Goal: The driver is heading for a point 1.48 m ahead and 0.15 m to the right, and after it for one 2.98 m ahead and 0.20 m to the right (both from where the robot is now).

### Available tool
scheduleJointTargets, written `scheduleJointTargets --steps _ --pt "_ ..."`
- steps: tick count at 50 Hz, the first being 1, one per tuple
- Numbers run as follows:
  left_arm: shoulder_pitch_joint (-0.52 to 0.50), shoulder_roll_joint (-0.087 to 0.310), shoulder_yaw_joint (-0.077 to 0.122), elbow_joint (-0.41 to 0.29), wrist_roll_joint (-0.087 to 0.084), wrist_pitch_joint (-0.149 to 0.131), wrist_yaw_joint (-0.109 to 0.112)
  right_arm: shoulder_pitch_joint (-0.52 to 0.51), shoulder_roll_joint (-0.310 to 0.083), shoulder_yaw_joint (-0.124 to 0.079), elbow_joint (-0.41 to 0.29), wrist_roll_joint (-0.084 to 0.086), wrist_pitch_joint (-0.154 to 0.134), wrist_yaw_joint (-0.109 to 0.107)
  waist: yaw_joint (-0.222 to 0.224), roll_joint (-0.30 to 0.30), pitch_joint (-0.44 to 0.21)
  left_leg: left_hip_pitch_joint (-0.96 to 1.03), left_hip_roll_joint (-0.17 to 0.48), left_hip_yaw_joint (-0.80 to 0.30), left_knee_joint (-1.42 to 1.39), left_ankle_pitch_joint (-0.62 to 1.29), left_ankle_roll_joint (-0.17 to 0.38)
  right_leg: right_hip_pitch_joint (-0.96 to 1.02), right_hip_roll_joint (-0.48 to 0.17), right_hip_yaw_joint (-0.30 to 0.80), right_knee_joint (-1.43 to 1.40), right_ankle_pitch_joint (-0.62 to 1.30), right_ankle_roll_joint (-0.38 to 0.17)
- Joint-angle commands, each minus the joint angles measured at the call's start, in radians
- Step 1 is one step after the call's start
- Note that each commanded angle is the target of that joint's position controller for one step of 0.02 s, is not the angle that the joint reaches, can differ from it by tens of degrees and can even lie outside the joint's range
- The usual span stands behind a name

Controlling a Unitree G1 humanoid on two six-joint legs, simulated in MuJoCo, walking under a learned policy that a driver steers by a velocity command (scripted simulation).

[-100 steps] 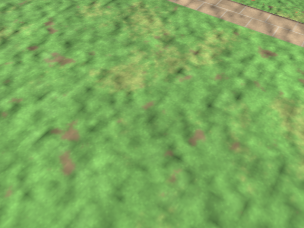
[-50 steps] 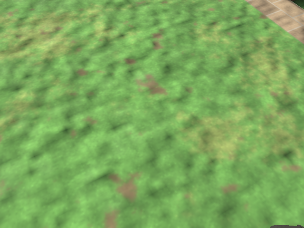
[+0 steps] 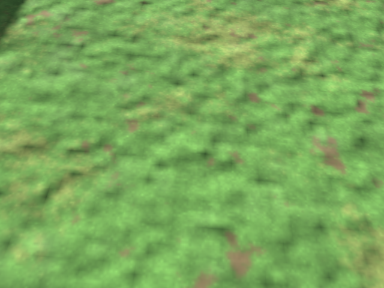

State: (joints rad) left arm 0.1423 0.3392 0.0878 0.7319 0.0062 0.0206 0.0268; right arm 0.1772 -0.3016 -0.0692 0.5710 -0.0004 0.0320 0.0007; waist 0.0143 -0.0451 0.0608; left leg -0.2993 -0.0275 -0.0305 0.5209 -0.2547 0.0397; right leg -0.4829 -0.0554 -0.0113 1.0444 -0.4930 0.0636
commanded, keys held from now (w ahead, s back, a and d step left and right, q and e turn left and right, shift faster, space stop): q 0.16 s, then no key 0.08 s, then e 0.76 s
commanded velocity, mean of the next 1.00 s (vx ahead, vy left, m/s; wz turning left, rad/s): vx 0.00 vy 0.00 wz -0.08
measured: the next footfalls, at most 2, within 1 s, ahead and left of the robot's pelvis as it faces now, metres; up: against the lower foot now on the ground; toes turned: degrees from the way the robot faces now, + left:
right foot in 0.34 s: +0.08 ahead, -0.13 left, +0.00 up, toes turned +11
right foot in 0.98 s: +0.04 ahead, -0.17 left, +0.00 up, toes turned -12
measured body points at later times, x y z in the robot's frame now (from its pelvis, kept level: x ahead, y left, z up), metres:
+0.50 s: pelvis +0.02 -0.03 +0.00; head +0.03 -0.04 +0.45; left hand +0.14 +0.24 -0.09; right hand +0.20 -0.26 -0.11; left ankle +0.01 +0.10 -0.74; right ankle +0.04 -0.14 -0.74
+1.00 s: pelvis +0.01 -0.06 -0.02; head +0.05 -0.09 +0.43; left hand +0.23 +0.19 -0.09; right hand +0.10 -0.36 -0.13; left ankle +0.01 +0.10 -0.73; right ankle +0.00 -0.16 -0.74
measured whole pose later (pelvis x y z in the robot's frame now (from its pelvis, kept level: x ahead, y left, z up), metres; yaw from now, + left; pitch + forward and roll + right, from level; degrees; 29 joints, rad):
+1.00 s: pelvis +0.01 -0.06 -0.02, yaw -10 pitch +1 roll +1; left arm 0.18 0.31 0.07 0.57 -0.02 0.06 -0.02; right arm 0.16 -0.31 -0.08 0.69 0.00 0.02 -0.03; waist -0.01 0.03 0.06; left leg -0.30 0.11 0.10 0.70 -0.43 -0.05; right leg -0.34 0.00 -0.02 0.64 -0.31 -0.03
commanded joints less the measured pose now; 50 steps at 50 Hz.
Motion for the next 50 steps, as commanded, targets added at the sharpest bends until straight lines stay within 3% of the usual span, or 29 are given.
scheduleJointTargets --steps 1,3,6,10,13,15,16,17,18,19,20,22,24,29,32,34,35,36,37,38,39,41,43,46,48,49,50 --pt "-0.028 0.098 0.029 -0.078 0.010 -0.014 0.011 -0.043 -0.160 -0.042 -0.064 0.013 -0.022 -0.018 -0.003 0.183 -0.137 0.172 0.232 -0.268 -0.172 0.447 0.187 -0.147 0.011 0.068 0.108 0.096 0.016" --pt "-0.003 0.078 0.024 -0.072 0.003 -0.017 0.006 -0.045 -0.157 -0.039 -0.062 0.003 -0.018 -0.025 0.005 0.181 -0.159 0.159 0.210 -0.257 -0.171 0.441 0.192 -0.109 0.034 0.062 0.069 0.146 0.028" --pt "-0.039 0.052 0.012 -0.086 -0.001 -0.020 0.004 -0.024 -0.169 -0.044 -0.049 0.006 -0.014 -0.033 -0.016 0.183 -0.149 0.170 0.197 -0.292 -0.159 0.367 0.191 -0.089 0.050 0.072 -0.097 0.162 0.035" --pt "-0.044 0.051 0.007 -0.092 -0.006 -0.026 -0.008 -0.031 -0.181 -0.046 -0.045 0.002 -0.006 -0.030 -0.032 0.203 -0.148 0.128 0.204 -0.354 -0.139 0.282 0.196 0.009 0.063 0.077 -0.247 0.137 0.024" --pt "-0.029 0.053 0.006 -0.094 -0.012 -0.032 -0.020 -0.037 -0.158 -0.033 -0.032 0.001 -0.001 -0.022 -0.038 0.209 -0.157 0.118 0.211 -0.386 -0.104 0.331 0.191 0.090 0.059 0.062 -0.332 0.123 0.006" --pt "0.013 0.019 -0.006 -0.082 -0.010 -0.040 -0.033 -0.065 -0.100 -0.007 -0.021 0.002 -0.002 -0.021 -0.002 0.191 -0.166 0.084 0.184 -0.357 -0.069 0.320 0.153 0.226 0.043 0.046 -0.526 0.249 -0.018" --pt "0.021 -0.006 -0.017 -0.080 0.006 -0.045 -0.039 -0.038 -0.050 0.012 0.000 -0.002 -0.008 -0.020 0.010 0.162 -0.165 0.048 0.150 -0.328 -0.072 0.234 0.102 0.329 0.024 0.063 -0.678 0.410 -0.035" --pt "0.015 0.041 -0.015 -0.089 0.024 -0.048 -0.038 0.030 -0.015 0.023 0.024 -0.027 -0.018 -0.018 -0.035 0.051 -0.177 0.008 0.078 -0.249 0.004 0.077 0.036 0.411 -0.083 0.187 -0.689 0.606 -0.071" --pt "-0.061 0.069 -0.021 -0.104 0.033 -0.049 -0.037 0.119 -0.032 0.015 0.044 -0.040 -0.026 -0.016 -0.131 -0.094 -0.145 0.024 -0.001 -0.151 0.006 -0.105 -0.022 0.322 -0.154 0.273 -0.664 0.662 -0.172" --pt "-0.098 0.038 -0.026 -0.110 0.020 -0.050 -0.039 0.082 -0.070 0.008 0.047 -0.047 -0.029 -0.021 -0.110 -0.121 -0.121 0.111 0.025 -0.135 -0.046 -0.065 -0.057 0.205 -0.154 0.300 -0.701 0.467 -0.221" --pt "-0.090 0.035 -0.026 -0.111 0.011 -0.052 -0.043 0.019 -0.105 -0.003 0.050 -0.039 -0.029 -0.023 -0.070 -0.101 -0.082 0.122 0.016 -0.126 -0.047 -0.016 -0.061 0.188 -0.097 0.268 -0.705 0.337 -0.188" --pt "-0.057 0.087 -0.014 -0.106 -0.002 -0.057 -0.040 -0.035 -0.106 -0.011 0.042 -0.028 -0.023 -0.033 -0.039 -0.101 -0.059 0.108 0.006 -0.108 -0.021 0.025 -0.049 0.185 -0.069 0.268 -0.699 0.295 -0.154" --pt "-0.035 0.101 -0.010 -0.112 -0.012 -0.055 -0.028 -0.029 -0.090 -0.012 0.043 -0.022 -0.025 -0.037 -0.034 -0.105 -0.059 0.084 0.003 -0.088 -0.014 0.027 -0.050 0.203 -0.077 0.307 -0.687 0.339 -0.168" --pt "-0.018 0.108 0.003 -0.155 -0.022 -0.018 -0.008 -0.005 -0.061 -0.024 0.056 -0.011 -0.045 -0.034 -0.018 -0.072 -0.103 0.049 -0.010 -0.040 0.026 0.011 -0.055 0.243 -0.076 0.393 -0.624 0.455 -0.217" --pt "-0.034 0.107 0.009 -0.189 -0.027 -0.002 -0.007 0.017 -0.074 -0.039 0.064 -0.008 -0.051 -0.026 -0.020 -0.011 -0.119 0.098 0.017 -0.050 -0.004 0.058 -0.030 0.187 -0.027 0.377 -0.561 0.460 -0.195" --pt "-0.035 0.090 0.007 -0.209 -0.030 0.002 -0.011 0.034 -0.111 -0.054 0.068 -0.009 -0.048 -0.025 -0.015 0.105 -0.116 0.160 0.107 -0.136 -0.080 0.119 0.030 0.086 0.052 0.275 -0.444 0.372 -0.136" --pt "-0.023 0.076 0.004 -0.212 -0.029 0.004 -0.014 0.050 -0.133 -0.060 0.069 -0.014 -0.045 -0.027 -0.019 0.184 -0.107 0.203 0.212 -0.234 -0.129 0.203 0.099 0.002 0.106 0.190 -0.339 0.275 -0.096" --pt "-0.004 0.071 0.006 -0.211 -0.025 0.006 -0.019 0.037 -0.142 -0.060 0.061 -0.019 -0.047 -0.031 -0.018 0.269 -0.113 0.221 0.355 -0.345 -0.163 0.342 0.195 -0.058 0.128 0.109 -0.183 0.021 -0.065" --pt "-0.010 0.106 0.022 -0.212 -0.022 0.007 -0.022 0.037 -0.129 -0.052 0.045 -0.022 -0.052 -0.037 -0.036 0.241 -0.113 0.216 0.445 -0.397 -0.172 0.472 0.267 -0.114 0.091 0.099 0.038 -0.147 -0.040" --pt "0.000 0.117 0.032 -0.205 -0.028 0.011 -0.027 0.016 -0.122 -0.045 0.036 -0.018 -0.055 -0.042 -0.022 0.156 -0.107 0.199 0.441 -0.353 -0.159 0.507 0.268 -0.128 0.062 0.115 0.140 -0.138 -0.026" --pt "0.010 0.092 0.026 -0.199 -0.033 0.019 -0.030 -0.023 -0.127 -0.045 0.035 -0.007 -0.053 -0.044 -0.002 0.122 -0.088 0.190 0.390 -0.266 -0.152 0.471 0.223 -0.133 0.033 0.113 0.109 -0.087 -0.017" --pt "-0.021 0.045 0.007 -0.207 -0.032 0.026 -0.037 -0.033 -0.153 -0.052 0.043 -0.001 -0.043 -0.047 -0.026 0.149 -0.073 0.197 0.320 -0.144 -0.153 0.471 0.180 -0.118 0.015 0.055 0.009 0.010 0.000" --pt "-0.031 0.027 -0.005 -0.223 -0.034 0.027 -0.052 -0.042 -0.164 -0.056 0.044 -0.003 -0.026 -0.046 -0.036 0.189 -0.098 0.167 0.283 -0.048 -0.139 0.480 0.163 -0.007 0.015 0.000 -0.122 0.038 -0.002" --pt "-0.001 0.059 0.008 -0.229 -0.037 0.029 -0.060 -0.022 -0.182 -0.062 0.055 0.014 -0.019 -0.037 -0.036 0.209 -0.137 0.180 0.306 -0.013 -0.088 0.449 0.145 0.103 0.041 -0.055 -0.322 0.116 -0.025" --pt "0.085 0.075 0.025 -0.202 -0.028 0.033 -0.049 -0.009 -0.156 -0.055 0.069 0.032 -0.026 -0.030 0.003 0.164 -0.152 0.112 0.274 0.049 0.028 0.313 0.078 0.264 0.093 -0.081 -0.532 0.283 -0.071" --pt "0.121 0.138 0.046 -0.205 -0.026 0.030 -0.037 0.044 -0.113 -0.045 0.084 0.012 -0.031 -0.025 0.000 0.005 -0.153 -0.036 0.206 0.136 0.218 0.115 -0.005 0.412 0.022 0.069 -0.607 0.536 -0.119" --pt "0.126 0.270 0.065 -0.248 -0.011 0.019 -0.022 0.016 -0.047 -0.016 0.031 -0.049 -0.032 -0.022 -0.022 -0.307 -0.148 -0.353 0.057 0.146 0.537 -0.438 -0.112 0.528 -0.281 0.516 -0.624 0.953 -0.295"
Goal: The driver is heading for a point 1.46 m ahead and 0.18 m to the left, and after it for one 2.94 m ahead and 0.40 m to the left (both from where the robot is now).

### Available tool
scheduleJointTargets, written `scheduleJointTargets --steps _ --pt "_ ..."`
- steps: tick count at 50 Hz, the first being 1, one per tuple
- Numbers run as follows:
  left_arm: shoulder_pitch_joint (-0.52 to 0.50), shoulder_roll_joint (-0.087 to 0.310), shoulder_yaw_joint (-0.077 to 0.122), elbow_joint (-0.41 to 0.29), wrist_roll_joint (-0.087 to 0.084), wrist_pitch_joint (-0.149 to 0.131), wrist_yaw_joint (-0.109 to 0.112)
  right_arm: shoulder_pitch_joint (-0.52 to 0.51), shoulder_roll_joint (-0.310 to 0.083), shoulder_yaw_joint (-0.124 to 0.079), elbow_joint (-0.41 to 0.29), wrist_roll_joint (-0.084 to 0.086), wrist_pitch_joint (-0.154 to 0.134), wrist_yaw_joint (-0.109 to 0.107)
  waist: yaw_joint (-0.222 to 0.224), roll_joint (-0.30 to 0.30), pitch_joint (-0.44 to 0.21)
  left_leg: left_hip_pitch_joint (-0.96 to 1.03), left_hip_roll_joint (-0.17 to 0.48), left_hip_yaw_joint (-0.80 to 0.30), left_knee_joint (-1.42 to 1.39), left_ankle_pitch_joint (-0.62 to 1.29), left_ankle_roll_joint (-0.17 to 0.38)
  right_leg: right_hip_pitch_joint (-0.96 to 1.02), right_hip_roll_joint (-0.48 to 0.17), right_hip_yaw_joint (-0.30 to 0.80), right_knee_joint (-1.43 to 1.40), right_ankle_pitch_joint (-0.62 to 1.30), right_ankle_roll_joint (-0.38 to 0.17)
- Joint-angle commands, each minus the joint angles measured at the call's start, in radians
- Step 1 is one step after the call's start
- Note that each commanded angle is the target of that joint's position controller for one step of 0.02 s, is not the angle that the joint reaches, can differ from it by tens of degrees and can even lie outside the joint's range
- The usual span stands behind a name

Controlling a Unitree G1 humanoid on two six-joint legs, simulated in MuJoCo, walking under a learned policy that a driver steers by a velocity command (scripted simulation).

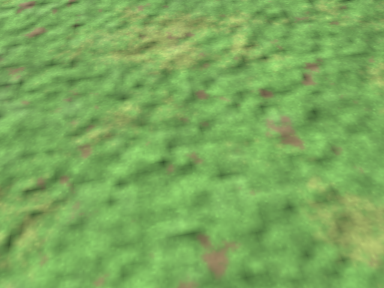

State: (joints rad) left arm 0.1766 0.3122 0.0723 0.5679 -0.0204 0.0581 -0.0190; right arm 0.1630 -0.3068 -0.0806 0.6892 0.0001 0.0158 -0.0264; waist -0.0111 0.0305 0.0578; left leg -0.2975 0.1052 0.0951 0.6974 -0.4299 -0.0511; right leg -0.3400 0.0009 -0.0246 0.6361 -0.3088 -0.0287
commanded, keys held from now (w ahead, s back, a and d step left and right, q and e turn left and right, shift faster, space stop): e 0.10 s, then no key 0.08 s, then q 0.20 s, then w+q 0.62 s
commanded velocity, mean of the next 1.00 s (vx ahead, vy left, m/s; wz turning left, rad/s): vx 0.20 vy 0.00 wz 0.16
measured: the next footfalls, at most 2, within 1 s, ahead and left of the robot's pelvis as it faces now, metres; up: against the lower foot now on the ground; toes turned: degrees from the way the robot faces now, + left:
left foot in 0.40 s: +0.06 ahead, +0.13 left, +0.00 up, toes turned -6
left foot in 0.82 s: +0.22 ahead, +0.19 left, +0.00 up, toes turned +11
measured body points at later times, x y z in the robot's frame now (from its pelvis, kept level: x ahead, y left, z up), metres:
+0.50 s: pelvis +0.02 -0.01 +0.01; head +0.03 +0.00 +0.46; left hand +0.20 +0.23 -0.09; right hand +0.12 -0.29 -0.10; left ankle +0.02 +0.14 -0.72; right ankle +0.01 -0.10 -0.72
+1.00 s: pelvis +0.20 +0.12 +0.02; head +0.22 +0.14 +0.47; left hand +0.28 +0.42 -0.08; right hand +0.37 -0.12 -0.07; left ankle +0.18 +0.18 -0.72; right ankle +0.23 -0.05 -0.64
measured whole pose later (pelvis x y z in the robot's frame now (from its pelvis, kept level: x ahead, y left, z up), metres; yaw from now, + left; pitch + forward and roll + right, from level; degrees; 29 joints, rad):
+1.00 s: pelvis +0.20 +0.12 +0.02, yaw +14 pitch +1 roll -1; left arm 0.21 0.32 0.05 0.67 0.00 -0.10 -0.01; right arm 0.31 -0.28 -0.03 0.64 0.00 -0.05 0.03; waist -0.01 -0.03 0.03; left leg -0.25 -0.08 -0.03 0.47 -0.24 0.09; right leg -0.55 -0.06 0.03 1.13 -0.28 0.02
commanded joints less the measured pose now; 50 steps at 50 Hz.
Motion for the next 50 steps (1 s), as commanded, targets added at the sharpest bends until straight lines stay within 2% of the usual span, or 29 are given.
scheduleJointTargets --steps 1,2,4,5,8,14,16,18,19,21,22,23,26,28,29,31,32,34,37,39,40,41,42,43,44,45,46,47,50 --pt "0.131 0.261 0.067 -0.084 0.056 -0.045 0.008 -0.071 -0.096 -0.018 -0.107 -0.025 -0.022 -0.004 0.098 -0.276 -0.243 -0.381 -0.116 -0.158 0.526 -0.304 -0.026 0.322 -0.408 0.632 -0.273 0.695 -0.353" --pt "0.098 0.233 0.055 -0.073 0.057 -0.064 0.003 -0.091 -0.119 -0.025 -0.103 0.003 -0.018 -0.009 0.072 -0.190 -0.180 -0.399 -0.094 -0.183 0.570 -0.223 -0.016 0.283 -0.355 0.545 -0.284 0.575 -0.320" --pt "0.017 0.176 0.040 -0.067 0.015 -0.065 0.020 -0.075 -0.124 -0.031 -0.073 -0.008 -0.009 -0.024 0.029 -0.116 -0.123 -0.398 -0.063 -0.193 0.504 -0.058 -0.012 0.238 -0.256 0.429 -0.276 0.439 -0.217" --pt "-0.012 0.169 0.033 -0.070 0.009 -0.058 0.028 -0.062 -0.124 -0.032 -0.067 -0.013 -0.007 -0.024 0.009 -0.123 -0.123 -0.347 -0.071 -0.189 0.486 -0.003 -0.020 0.194 -0.223 0.390 -0.277 0.463 -0.200" --pt "-0.013 0.135 0.017 -0.067 0.022 -0.052 0.044 -0.019 -0.088 -0.020 -0.033 0.001 -0.006 -0.013 0.001 -0.133 -0.172 -0.273 -0.092 -0.165 0.424 0.081 -0.042 0.207 -0.191 0.326 -0.277 0.508 -0.197" --pt "-0.010 0.062 -0.015 -0.019 0.045 -0.053 0.042 -0.043 -0.036 0.013 -0.013 0.004 -0.004 0.004 0.037 -0.172 -0.140 -0.058 -0.046 -0.144 0.065 0.106 -0.043 0.139 -0.169 0.267 -0.309 0.267 -0.187" --pt "-0.004 0.072 -0.016 0.004 0.052 -0.056 0.030 -0.045 -0.055 0.011 -0.015 0.010 -0.006 0.009 0.046 -0.175 -0.100 -0.002 -0.055 -0.129 -0.018 0.098 -0.030 0.102 -0.177 0.281 -0.321 0.164 -0.192" --pt "-0.031 0.087 -0.013 0.015 0.041 -0.056 0.027 -0.025 -0.068 0.009 -0.012 0.011 -0.013 0.012 0.017 -0.153 -0.063 0.051 -0.072 -0.107 -0.172 0.182 -0.005 0.081 -0.169 0.279 -0.296 0.119 -0.172" --pt "-0.007 0.094 -0.011 0.029 0.035 -0.058 0.028 -0.027 -0.084 0.009 -0.018 0.003 -0.017 0.012 0.015 -0.127 -0.054 0.071 -0.069 -0.118 -0.248 0.271 0.012 0.088 -0.156 0.273 -0.281 0.128 -0.143" --pt "0.039 0.096 -0.009 0.023 0.056 -0.069 0.033 -0.008 -0.147 0.001 -0.027 0.001 -0.019 0.004 0.060 -0.026 -0.097 0.114 -0.019 -0.189 -0.192 0.380 0.062 0.069 -0.075 0.216 -0.238 -0.119 -0.078" --pt "0.008 0.093 -0.007 0.004 0.056 -0.070 0.037 0.022 -0.151 -0.009 -0.004 0.022 -0.019 0.006 0.055 0.023 -0.091 0.041 -0.046 -0.208 -0.188 0.106 0.111 0.068 -0.015 0.139 -0.213 -0.244 -0.055" --pt "-0.030 0.098 -0.004 -0.001 0.047 -0.072 0.041 0.041 -0.118 -0.004 -0.004 0.025 -0.025 0.010 0.031 0.017 -0.042 -0.054 -0.052 -0.241 -0.232 -0.119 0.139 0.075 -0.008 0.114 -0.175 -0.310 -0.048" --pt "0.024 0.074 0.002 -0.005 0.018 -0.096 0.038 0.015 -0.085 0.007 -0.029 0.024 -0.056 0.017 0.073 0.075 0.024 -0.244 -0.023 -0.341 -0.270 -0.257 0.173 0.156 -0.045 0.141 -0.142 -0.342 -0.078" --pt "0.118 0.096 0.016 0.019 0.019 -0.120 0.031 -0.044 -0.052 0.016 -0.075 0.032 -0.072 0.023 0.113 -0.016 -0.003 -0.386 -0.071 -0.272 -0.109 -0.145 0.141 0.323 -0.159 0.290 -0.248 -0.374 -0.137" --pt "0.156 0.140 0.032 0.041 0.017 -0.125 0.030 -0.073 -0.025 0.023 -0.104 0.039 -0.076 0.030 0.108 -0.122 -0.007 -0.445 -0.097 -0.171 0.063 -0.017 0.119 0.377 -0.296 0.457 -0.367 -0.430 -0.204" --pt "0.195 0.140 0.035 0.062 0.019 -0.135 0.031 -0.110 -0.059 0.018 -0.146 0.033 -0.073 0.036 0.113 -0.128 0.033 -0.554 -0.025 -0.181 0.315 -0.131 0.116 0.360 -0.442 0.595 -0.423 -0.303 -0.288" --pt "0.188 0.124 0.031 0.067 0.013 -0.137 0.030 -0.099 -0.054 0.019 -0.149 0.039 -0.069 0.040 0.102 -0.096 0.040 -0.593 -0.001 -0.196 0.340 -0.128 0.115 0.388 -0.434 0.544 -0.426 -0.233 -0.278" --pt "0.146 0.134 0.034 0.073 0.005 -0.129 0.026 -0.106 -0.042 0.028 -0.158 0.039 -0.063 0.053 0.092 -0.100 0.044 -0.548 0.030 -0.170 0.249 -0.065 0.108 0.385 -0.368 0.355 -0.450 -0.100 -0.213" --pt "0.055 0.171 0.041 0.070 0.008 -0.120 0.018 -0.045 -0.033 0.035 -0.139 0.033 -0.061 0.077 0.050 -0.123 -0.002 -0.224 -0.022 -0.057 0.085 0.109 0.086 0.209 -0.242 0.073 -0.434 0.122 -0.134" --pt "0.049 0.186 0.043 0.083 -0.006 -0.118 0.015 0.052 -0.057 0.017 -0.109 0.028 -0.053 0.078 -0.006 -0.120 -0.059 0.010 -0.114 0.029 -0.032 0.230 0.089 0.141 -0.204 -0.040 -0.302 0.279 -0.089" --pt "0.074 0.172 0.038 0.092 -0.009 -0.121 0.015 0.132 -0.094 -0.006 -0.085 0.024 -0.046 0.072 -0.046 -0.092 -0.115 0.162 -0.168 0.061 -0.056 0.234 0.111 0.101 -0.182 -0.098 -0.151 0.419 -0.059" --pt "0.094 0.137 0.025 0.092 -0.001 -0.126 0.016 0.262 -0.147 -0.038 -0.059 0.030 -0.036 0.062 -0.117 -0.041 -0.173 0.345 -0.180 0.019 -0.080 0.219 0.153 0.006 -0.147 -0.155 0.086 0.448 -0.014" --pt "0.075 0.038 -0.006 0.050 0.050 -0.132 0.016 0.378 -0.246 -0.059 -0.051 0.039 -0.031 0.041 -0.134 0.217 -0.182 0.499 0.052 -0.380 -0.193 0.171 0.250 -0.271 -0.068 -0.153 0.485 -0.157 0.058" --pt "0.085 0.028 -0.018 -0.013 0.022 -0.159 0.017 0.333 -0.300 -0.049 -0.114 0.023 -0.055 0.050 -0.089 0.266 -0.317 0.597 0.255 -1.009 -0.457 -0.137 0.436 -0.494 0.057 0.067 0.705 -0.319 0.072" --pt "0.021 0.126 0.004 -0.014 -0.028 -0.177 0.014 0.278 -0.225 -0.035 -0.120 0.020 -0.075 0.057 -0.106 0.100 -0.217 0.556 0.266 -0.975 -0.516 -0.235 0.424 -0.599 -0.008 0.132 0.759 -0.214 0.054" --pt "-0.006 0.144 0.005 -0.019 -0.031 -0.189 0.011 0.240 -0.184 -0.023 -0.116 0.017 -0.085 0.057 -0.083 0.068 -0.128 0.465 0.236 -0.836 -0.489 -0.160 0.395 -0.608 -0.052 0.118 0.701 -0.115 0.027" --pt "0.007 0.134 0.003 0.005 -0.005 -0.192 0.017 0.181 -0.155 -0.012 -0.124 0.012 -0.088 0.057 -0.042 0.005 -0.083 0.353 0.183 -0.712 -0.461 0.001 0.358 -0.533 -0.092 0.120 0.623 -0.038 0.023" --pt "0.023 0.136 0.008 0.018 0.023 -0.191 0.019 0.129 -0.141 -0.006 -0.132 0.003 -0.087 0.055 -0.006 0.020 -0.066 0.268 0.133 -0.615 -0.457 0.131 0.336 -0.459 -0.109 0.125 0.540 0.015 0.026" --pt "0.028 0.119 0.009 0.044 0.041 -0.169 0.010 0.104 -0.132 0.000 -0.127 0.000 -0.092 0.037 0.025 0.027 -0.056 0.171 0.072 -0.475 -0.484 0.393 0.328 -0.368 -0.094 0.092 0.433 0.103 0.058"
